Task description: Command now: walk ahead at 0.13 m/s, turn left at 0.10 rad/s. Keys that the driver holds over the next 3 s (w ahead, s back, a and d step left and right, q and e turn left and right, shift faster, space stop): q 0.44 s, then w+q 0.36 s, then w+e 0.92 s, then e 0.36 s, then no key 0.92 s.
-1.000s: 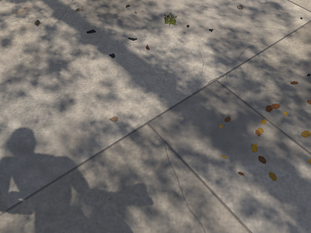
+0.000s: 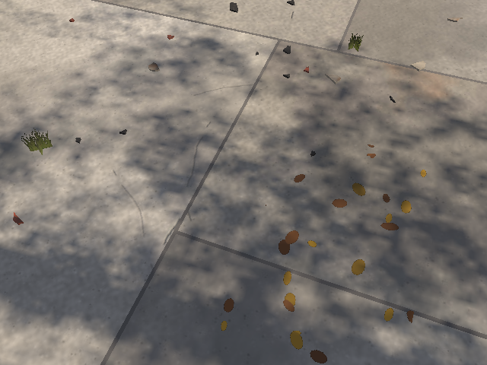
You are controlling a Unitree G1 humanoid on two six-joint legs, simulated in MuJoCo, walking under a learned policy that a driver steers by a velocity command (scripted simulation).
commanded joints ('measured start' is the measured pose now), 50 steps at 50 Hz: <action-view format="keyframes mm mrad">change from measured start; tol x16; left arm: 1 -40 112 32 -21 20 -34 10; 35 -189 133 60 40 -42 -53 9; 43 234 288 105 169 -13 -76 8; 50 147 163 53 143 -43 -51 22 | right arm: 1 161 -65 -23 4 -8 27 -21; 11 -33 -69 -39 -93 -7 62 -8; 20 103 -250 -93 -122 -41 47 6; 50 -57 -31 -24 -237 -26 -79 14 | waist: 1 -48 -108 -213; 17 -17 -137 -174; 20 -49 264 -212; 23 -12 48 -215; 40 52 96 -121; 43 94 -302 -174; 50 62 -164 -39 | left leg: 1 141 25 -37 -107 96 -25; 15 68 -19 81 -438 91 24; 18 291 -35 33 -745 469 109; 20 530 321 -455 -744 1081 412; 28 480 115 -340 -903 157 296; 39 253 43 -417 -813 82 248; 44 -344 -104 -152 -7 -97 97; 50 -208 -28 -9 -260 169 52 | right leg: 1 67 -287 133 -192 544 -185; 9 205 -354 128 -257 69 -181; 17 300 -344 13 -17 324 -77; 18 231 -285 -42 90 201 0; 20 -253 -23 -30 561 -551 149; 22 -306 -64 108 698 -470 135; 34 -139 -41 118 102 -102 137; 40 241 -55 112 -74 -22 82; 43 550 -450 818 -274 -568 -193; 50 300 -242 407 -309 -66 -144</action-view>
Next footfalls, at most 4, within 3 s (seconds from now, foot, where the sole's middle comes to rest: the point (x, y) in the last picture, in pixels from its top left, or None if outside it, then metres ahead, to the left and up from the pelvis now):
0.36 left None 0.08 0.16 -0.77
0.82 right None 0.29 -0.01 -0.77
1.20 left None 0.39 0.32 -0.77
1.70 right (216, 256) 0.73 0.13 -0.77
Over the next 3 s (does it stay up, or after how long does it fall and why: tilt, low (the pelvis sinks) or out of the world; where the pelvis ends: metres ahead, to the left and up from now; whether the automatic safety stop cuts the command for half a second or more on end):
stays up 0.83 0.18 0.00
